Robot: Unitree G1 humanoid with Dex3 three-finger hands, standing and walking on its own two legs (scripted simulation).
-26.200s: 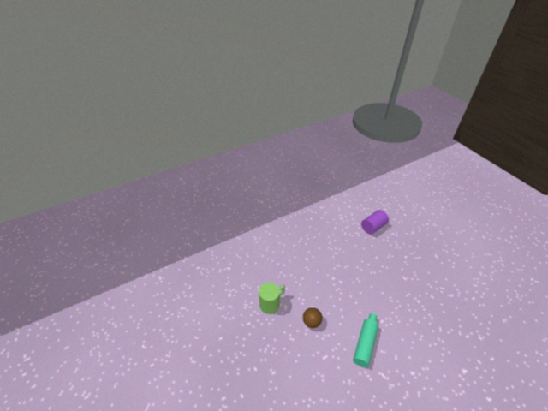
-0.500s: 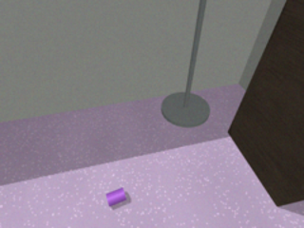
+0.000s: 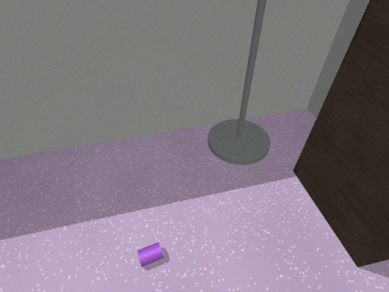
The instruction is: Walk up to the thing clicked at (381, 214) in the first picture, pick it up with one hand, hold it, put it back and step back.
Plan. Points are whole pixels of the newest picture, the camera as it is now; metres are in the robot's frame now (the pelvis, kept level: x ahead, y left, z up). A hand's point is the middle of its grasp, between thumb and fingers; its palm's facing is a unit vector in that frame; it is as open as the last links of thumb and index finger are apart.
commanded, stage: walk up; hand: left
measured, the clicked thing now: (150, 254) +0.51 +0.24 -0.74
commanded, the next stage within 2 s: none
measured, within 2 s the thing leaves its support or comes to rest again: neither
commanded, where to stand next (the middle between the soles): +0.07 +0.01 m, yaw +0 degrees
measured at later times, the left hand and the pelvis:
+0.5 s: hand out of the picture +0.12 +0.27 -0.16, palm faces -0.01 -0.92 -0.38, open 7.4 cm; pelvis +0.07 +0.00 -0.02, yaw +1 degrees
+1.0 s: hand out of the picture +0.05 +0.27 -0.16, palm faces -0.06 -0.91 -0.41, open 7.4 cm; pelvis +0.02 +0.00 -0.02, yaw -4 degrees
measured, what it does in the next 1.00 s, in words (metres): steps on the spot: left foot, then right foot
